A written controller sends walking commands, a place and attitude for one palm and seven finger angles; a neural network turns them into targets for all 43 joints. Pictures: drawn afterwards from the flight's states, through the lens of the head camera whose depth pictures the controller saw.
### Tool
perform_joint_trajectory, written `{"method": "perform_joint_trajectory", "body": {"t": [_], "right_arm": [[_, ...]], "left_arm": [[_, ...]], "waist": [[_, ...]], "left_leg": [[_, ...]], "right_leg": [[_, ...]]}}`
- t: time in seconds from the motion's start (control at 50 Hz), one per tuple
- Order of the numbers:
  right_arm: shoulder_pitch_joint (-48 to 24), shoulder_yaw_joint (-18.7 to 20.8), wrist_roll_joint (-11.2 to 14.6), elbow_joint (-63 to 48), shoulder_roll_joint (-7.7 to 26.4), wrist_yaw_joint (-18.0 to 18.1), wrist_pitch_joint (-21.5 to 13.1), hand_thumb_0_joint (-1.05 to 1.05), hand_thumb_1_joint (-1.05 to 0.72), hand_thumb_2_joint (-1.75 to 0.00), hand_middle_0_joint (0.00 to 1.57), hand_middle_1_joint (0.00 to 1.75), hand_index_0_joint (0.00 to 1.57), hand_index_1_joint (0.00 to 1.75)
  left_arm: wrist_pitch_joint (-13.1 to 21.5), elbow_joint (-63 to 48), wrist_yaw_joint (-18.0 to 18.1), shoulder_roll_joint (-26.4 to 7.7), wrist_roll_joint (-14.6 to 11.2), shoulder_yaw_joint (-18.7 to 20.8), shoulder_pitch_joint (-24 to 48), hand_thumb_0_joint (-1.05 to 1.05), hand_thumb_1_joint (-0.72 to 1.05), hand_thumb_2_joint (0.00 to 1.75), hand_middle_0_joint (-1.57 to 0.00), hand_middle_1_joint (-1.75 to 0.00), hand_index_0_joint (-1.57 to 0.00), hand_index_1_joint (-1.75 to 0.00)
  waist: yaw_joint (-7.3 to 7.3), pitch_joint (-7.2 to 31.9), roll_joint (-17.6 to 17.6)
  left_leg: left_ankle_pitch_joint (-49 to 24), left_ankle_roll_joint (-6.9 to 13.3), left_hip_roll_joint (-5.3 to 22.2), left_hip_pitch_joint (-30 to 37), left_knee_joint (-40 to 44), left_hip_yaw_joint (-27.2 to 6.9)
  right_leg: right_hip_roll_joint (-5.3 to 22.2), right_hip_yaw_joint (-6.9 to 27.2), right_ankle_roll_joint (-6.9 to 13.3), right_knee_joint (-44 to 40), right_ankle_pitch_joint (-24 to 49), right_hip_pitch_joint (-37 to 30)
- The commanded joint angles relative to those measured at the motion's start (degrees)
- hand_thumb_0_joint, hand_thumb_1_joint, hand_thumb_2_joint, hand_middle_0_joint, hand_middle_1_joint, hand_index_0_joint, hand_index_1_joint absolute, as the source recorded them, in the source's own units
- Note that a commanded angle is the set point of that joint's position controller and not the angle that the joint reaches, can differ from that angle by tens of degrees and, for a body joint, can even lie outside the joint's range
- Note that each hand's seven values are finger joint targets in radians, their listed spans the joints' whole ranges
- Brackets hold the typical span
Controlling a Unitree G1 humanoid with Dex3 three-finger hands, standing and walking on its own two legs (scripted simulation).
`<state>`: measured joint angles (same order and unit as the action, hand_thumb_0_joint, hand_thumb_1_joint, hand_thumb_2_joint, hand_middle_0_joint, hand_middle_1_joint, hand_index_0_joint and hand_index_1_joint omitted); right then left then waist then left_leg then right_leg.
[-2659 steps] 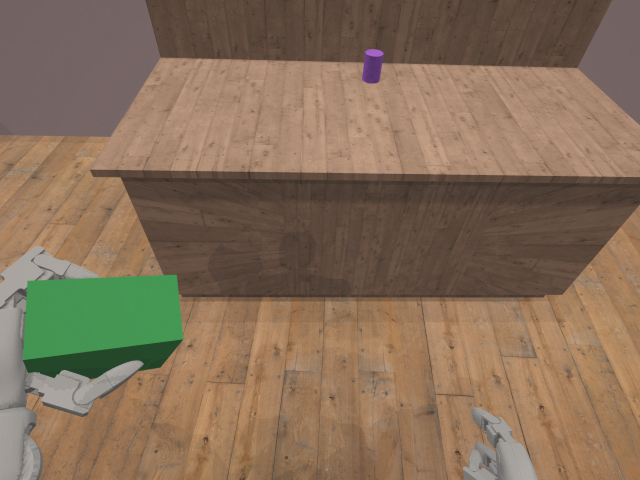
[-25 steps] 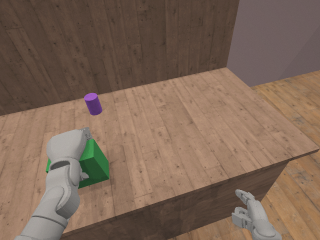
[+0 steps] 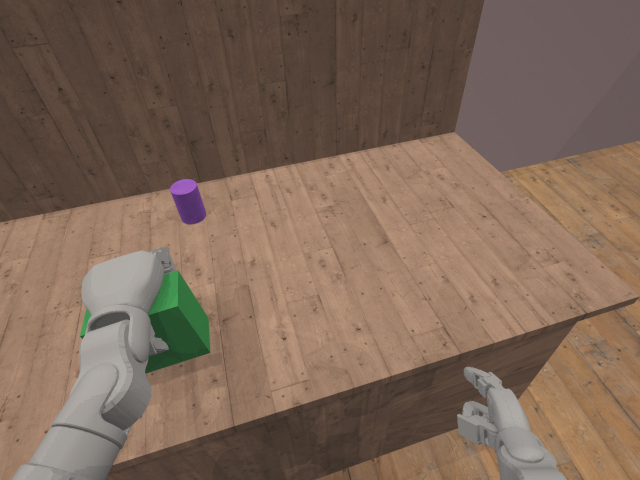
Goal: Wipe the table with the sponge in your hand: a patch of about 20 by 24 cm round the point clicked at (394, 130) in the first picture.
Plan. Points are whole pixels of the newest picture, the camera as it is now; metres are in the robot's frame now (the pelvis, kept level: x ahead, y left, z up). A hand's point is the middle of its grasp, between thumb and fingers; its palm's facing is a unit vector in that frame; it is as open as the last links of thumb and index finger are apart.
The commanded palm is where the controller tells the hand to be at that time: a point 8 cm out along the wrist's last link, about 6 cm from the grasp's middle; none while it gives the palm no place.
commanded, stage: bring the sponge back beside the body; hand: left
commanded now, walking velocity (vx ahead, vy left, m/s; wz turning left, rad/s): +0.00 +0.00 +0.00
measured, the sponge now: (158, 333) +0.28 +0.28 +0.02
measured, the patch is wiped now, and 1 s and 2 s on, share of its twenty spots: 1.00 1.00 1.00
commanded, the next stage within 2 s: step back with the hand held close in 1.44 s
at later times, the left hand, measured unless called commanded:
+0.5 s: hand (119, 325) +0.24 +0.29 +0.09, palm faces +0.08 -0.15 -0.99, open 10.2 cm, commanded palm +0.20 +0.28 +0.16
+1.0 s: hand (84, 366) +0.18 +0.29 +0.10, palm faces +0.09 -0.17 -0.98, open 10.2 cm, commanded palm +0.14 +0.28 +0.17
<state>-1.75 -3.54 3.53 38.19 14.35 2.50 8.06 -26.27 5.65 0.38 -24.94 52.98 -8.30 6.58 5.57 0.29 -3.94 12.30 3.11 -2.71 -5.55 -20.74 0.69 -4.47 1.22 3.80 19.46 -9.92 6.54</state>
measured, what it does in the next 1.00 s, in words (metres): stands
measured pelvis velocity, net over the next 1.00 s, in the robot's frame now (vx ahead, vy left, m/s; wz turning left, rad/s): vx -0.01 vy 0.01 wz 0.00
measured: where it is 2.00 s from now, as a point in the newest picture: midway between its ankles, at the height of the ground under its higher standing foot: outside the picture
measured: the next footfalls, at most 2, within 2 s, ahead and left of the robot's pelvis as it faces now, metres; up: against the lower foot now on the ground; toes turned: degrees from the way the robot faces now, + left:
none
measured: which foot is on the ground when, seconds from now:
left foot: down 0.00-1.00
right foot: down 0.00-1.00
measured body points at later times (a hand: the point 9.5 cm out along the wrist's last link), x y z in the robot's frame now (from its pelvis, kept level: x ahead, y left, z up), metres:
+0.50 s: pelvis +0.00 +0.01 +0.00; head -0.02 -0.01 +0.45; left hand +0.23 +0.29 +0.14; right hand +0.26 -0.18 -0.07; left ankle -0.01 +0.08 -0.75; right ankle +0.01 -0.08 -0.75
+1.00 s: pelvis -0.01 +0.01 +0.00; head -0.05 -0.02 +0.45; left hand +0.18 +0.29 +0.15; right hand +0.26 -0.17 -0.06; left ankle -0.01 +0.08 -0.75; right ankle +0.01 -0.08 -0.75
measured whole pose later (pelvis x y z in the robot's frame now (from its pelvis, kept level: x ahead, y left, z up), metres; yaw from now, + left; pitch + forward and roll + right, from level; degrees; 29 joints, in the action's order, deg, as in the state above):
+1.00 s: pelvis -0.01 +0.01 +0.00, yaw +0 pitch -6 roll -1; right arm -2.1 -3.6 2.2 36.9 14.4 1.2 7.4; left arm -25.2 -18.9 -1.3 -28.3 49.2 -2.6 -14.4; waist 8.0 -0.9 -5.4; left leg 12.4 3.8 -3.1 -3.5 -22.2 0.8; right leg -4.2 1.4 3.1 20.0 -9.6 4.1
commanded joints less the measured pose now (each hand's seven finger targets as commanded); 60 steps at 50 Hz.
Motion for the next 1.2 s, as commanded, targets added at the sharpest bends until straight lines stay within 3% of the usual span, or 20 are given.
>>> {"method": "perform_joint_trajectory", "body": {"t": [0.0, 0.04, 0.16, 0.2, 0.26, 0.3, 0.34, 0.38, 0.48, 0.6, 0.66, 0.7, 0.76, 0.8, 0.86, 0.9, 0.96, 1.0, 1.06, 1.18], "right_arm": [[-13.1, 2.5, -0.3, -10.5, 6.3, 0.2, -3.7, 0.0, -0.9, -0.9, 0.2, 0.3, 0.2, 0.3], [-13.4, 2.5, -0.3, -10.9, 5.8, -0.2, -3.8, 0.0, -0.9, -0.9, 0.2, 0.3, 0.2, 0.3], [-14.1, 2.7, -0.3, -10.7, 6.3, -0.7, -3.5, 0.0, -0.9, -0.9, 0.2, 0.3, 0.2, 0.3], [-14.5, 2.6, -0.4, -10.8, 6.7, -0.5, -3.5, 0.0, -0.9, -0.9, 0.2, 0.3, 0.2, 0.3], [-14.7, 2.3, -0.4, -10.6, 6.2, -0.6, -3.4, 0.0, -0.9, -0.9, 0.2, 0.3, 0.2, 0.3], [-15.2, 2.3, -0.4, -10.7, 6.4, -0.5, -3.4, 0.0, -0.9, -0.9, 0.2, 0.3, 0.2, 0.3], [-15.2, 2.1, -0.5, -10.7, 5.6, -0.6, -3.7, 0.0, -0.9, -0.9, 0.2, 0.3, 0.2, 0.3], [-15.0, 2.2, -0.6, -10.5, 5.9, -0.8, -3.6, 0.0, -0.9, -0.9, 0.2, 0.3, 0.2, 0.3], [-15.2, 2.1, -0.6, -10.7, 6.0, -1.0, -3.3, 0.0, -0.9, -0.9, 0.2, 0.3, 0.2, 0.3], [-15.9, 2.1, -0.9, -11.8, 6.3, -1.5, -3.1, 0.0, -0.9, -0.9, 0.2, 0.3, 0.2, 0.3], [-15.5, 2.0, -1.0, -11.6, 5.9, -1.3, -3.2, 0.0, -0.9, -0.9, 0.2, 0.3, 0.2, 0.3], [-15.9, 2.1, -1.0, -12.0, 6.3, -1.2, -3.2, 0.0, -0.9, -0.9, 0.2, 0.3, 0.2, 0.3], [-15.7, 2.0, -0.9, -11.8, 5.9, -1.2, -3.3, 0.0, -0.9, -0.9, 0.2, 0.3, 0.2, 0.3], [-16.1, 2.1, -1.0, -12.4, 6.2, -1.0, -3.7, 0.0, -0.9, -0.9, 0.2, 0.3, 0.2, 0.3], [-15.3, 2.0, -1.2, -12.0, 5.8, -0.8, -3.8, 0.0, -0.9, -0.9, 0.2, 0.3, 0.2, 0.3], [-15.8, 2.0, -1.2, -12.4, 6.1, -0.8, -4.1, 0.0, -0.9, -0.9, 0.2, 0.3, 0.2, 0.3], [-15.2, 1.9, -1.4, -12.3, 5.8, -0.8, -4.1, 0.0, -0.9, -0.9, 0.2, 0.3, 0.2, 0.3], [-15.9, 2.0, -1.4, -12.5, 6.0, -0.8, -4.3, 0.0, -0.9, -0.9, 0.2, 0.3, 0.2, 0.3], [-15.2, 1.9, -1.4, -12.3, 5.7, -0.9, -4.3, 0.0, -0.9, -0.9, 0.2, 0.3, 0.2, 0.3], [-15.0, 1.8, -1.3, -11.8, 5.9, -0.4, -4.8, 0.0, -0.9, -0.9, 0.2, 0.3, 0.2, 0.3]], "left_arm": [[2.5, -18.0, 2.9, -13.0, 1.7, 8.9, 14.6, 0.0, 0.1, 1.3, -1.2, -1.6, -1.2, -1.6], [2.1, -18.6, 2.9, -9.9, 1.4, 6.8, 10.7, 0.0, 0.1, 1.3, -1.2, -1.6, -1.2, -1.6], [0.1, -21.3, 2.9, -10.1, 1.2, 7.1, 8.2, 0.0, 0.1, 1.3, -1.2, -1.6, -1.2, -1.6], [0.0, -22.9, 3.1, -13.8, 1.2, 10.2, 8.4, 0.0, 0.1, 1.3, -1.2, -1.6, -1.2, -1.6], [-0.1, -22.9, 2.9, -11.3, 1.6, 8.0, 7.4, 0.0, 0.1, 1.3, -1.2, -1.6, -1.2, -1.6], [-0.1, -25.4, 2.9, -13.7, 1.6, 9.7, 8.8, 0.0, 0.1, 1.3, -1.2, -1.6, -1.2, -1.6], [-0.1, -25.8, 2.8, -10.9, 2.0, 7.2, 9.0, 0.0, 0.1, 1.3, -1.2, -1.6, -1.2, -1.6], [0.2, -26.6, 2.6, -12.0, 1.9, 8.1, 6.8, 0.0, 0.1, 1.3, -1.2, -1.6, -1.2, -1.6], [-0.2, -27.4, 1.7, -11.7, 0.8, 8.8, 2.0, 0.0, 0.1, 1.3, -1.2, -1.6, -1.2, -1.6], [0.1, -33.0, 1.8, -14.7, -0.2, 12.4, -1.7, 0.0, 0.1, 1.3, -1.2, -1.6, -1.2, -1.6], [0.2, -31.8, 1.8, -12.7, -0.5, 11.3, -3.9, 0.0, 0.1, 1.3, -1.2, -1.6, -1.2, -1.6], [0.5, -33.9, 1.9, -15.5, -0.8, 13.8, -3.6, 0.0, 0.1, 1.3, -1.2, -1.6, -1.2, -1.6], [0.4, -33.5, 1.4, -12.5, -1.1, 11.2, -5.0, 0.0, 0.1, 1.3, -1.2, -1.6, -1.2, -1.6], [1.0, -36.6, 1.3, -15.3, -1.2, 13.5, -4.4, 0.0, 0.1, 1.3, -1.2, -1.6, -1.2, -1.6], [1.3, -35.1, 0.8, -13.3, -1.6, 12.2, -8.1, 0.0, 0.1, 1.3, -1.2, -1.6, -1.2, -1.6], [2.1, -38.2, 0.9, -16.4, -1.7, 15.1, -7.8, 0.0, 0.1, 1.3, -1.2, -1.6, -1.2, -1.6], [2.4, -36.9, 0.7, -14.5, -2.2, 14.2, -11.6, 0.0, 0.1, 1.3, -1.2, -1.6, -1.2, -1.6], [2.9, -39.5, 1.0, -17.5, -2.1, 17.1, -11.2, 0.0, 0.1, 1.3, -1.2, -1.6, -1.2, -1.6], [2.9, -38.0, 0.9, -14.8, -2.7, 15.0, -13.7, 0.0, 0.1, 1.3, -1.2, -1.6, -1.2, -1.6], [3.2, -38.0, 0.9, -15.3, -2.3, 15.0, -10.2, 0.0, 0.1, 1.3, -1.2, -1.6, -1.2, -1.6]], "waist": [[0.97, 15.8, -1.7], [1.21, 14.4, -0.3], [1.23, 13.0, 2.6], [1.53, 13.1, 1.8], [1.3, 11.8, 1.1], [1.36, 11.7, -1.0], [1.29, 12.1, -1.7], [1.52, 12.8, -2.3], [1.49, 10.4, 0.8], [2.42, 10.4, -1.1], [2.17, 8.8, 0.5], [2.41, 9.1, -0.5], [1.99, 7.6, -0.6], [2.08, 8.9, -1.8], [2.08, 7.9, -0.3], [2.18, 8.4, -0.6], [2.38, 6.7, 0.0], [2.62, 7.2, -1.9], [2.31, 5.1, -0.3], [2.02, 5.2, -1.2]], "left_leg": [[-14.9, -0.2, 0.5, 2.0, 1.4, -6.3], [-16.0, -0.2, 0.6, 1.6, 1.1, -6.2], [-16.4, -0.4, 1.1, 1.5, 1.6, -6.8], [-15.5, -0.3, 1.1, 1.6, 1.8, -7.0], [-15.4, -0.3, 1.2, 1.5, 1.8, -6.9], [-14.2, -0.4, 1.5, 2.0, 2.3, -7.6], [-15.3, -0.4, 1.6, 2.6, 2.2, -7.7], [-16.9, -0.7, 1.6, 3.0, 2.1, -7.9], [-15.6, -0.7, 1.8, 2.0, 2.3, -8.0], [-14.7, -0.6, 2.3, 1.3, 3.0, -8.9], [-13.5, -0.3, 1.9, 1.2, 2.3, -8.1], [-11.9, -0.2, 2.2, 0.8, 2.8, -8.7], [-11.8, -0.1, 2.0, 1.2, 2.4, -8.3], [-10.9, 0.1, 2.1, 1.2, 2.5, -8.8], [-10.6, 0.2, 1.9, 1.4, 1.9, -8.3], [-9.6, 0.3, 2.0, 1.0, 2.2, -8.9], [-9.5, 0.3, 1.8, 0.8, 1.7, -8.3], [-8.1, 0.3, 2.0, 0.1, 2.1, -9.0], [-8.7, 0.3, 1.8, 0.5, 1.4, -8.3], [-7.3, 0.2, 1.8, 0.5, 1.8, -8.6]], "right_leg": [[2.4, 8.4, 2.5, -1.4, 13.2, -7.9], [2.8, 7.6, 2.3, -1.0, 14.9, -7.5], [2.6, 7.1, 2.1, -0.9, 14.1, -6.7], [2.5, 8.4, 2.2, -1.0, 13.5, -7.3], [2.6, 7.5, 2.1, -1.3, 12.7, -6.5], [2.1, 8.3, 2.4, -1.6, 10.0, -6.0], [2.1, 7.2, 2.5, -1.5, 9.9, -5.7], [1.9, 7.3, 2.6, -1.4, 11.7, -6.5], [2.1, 7.5, 2.3, -1.7, 10.7, -5.6], [1.7, 8.5, 2.5, -0.9, 9.9, -7.3], [2.1, 8.0, 2.3, -1.8, 8.5, -5.8], [1.8, 9.4, 2.4, -1.7, 7.1, -6.4], [2.0, 8.1, 2.2, -2.4, 6.0, -4.7], [1.8, 9.6, 2.4, -2.1, 5.9, -5.9], [2.1, 8.5, 2.1, -2.7, 4.7, -4.8], [1.8, 10.4, 2.2, -2.4, 4.5, -5.8], [2.3, 9.1, 2.0, -2.9, 3.4, -4.5], [1.9, 11.0, 2.2, -2.6, 2.7, -5.4], [2.3, 9.3, 1.9, -3.3, 2.3, -3.3], [2.2, 9.5, 1.9, -3.3, 1.1, -2.7]]}}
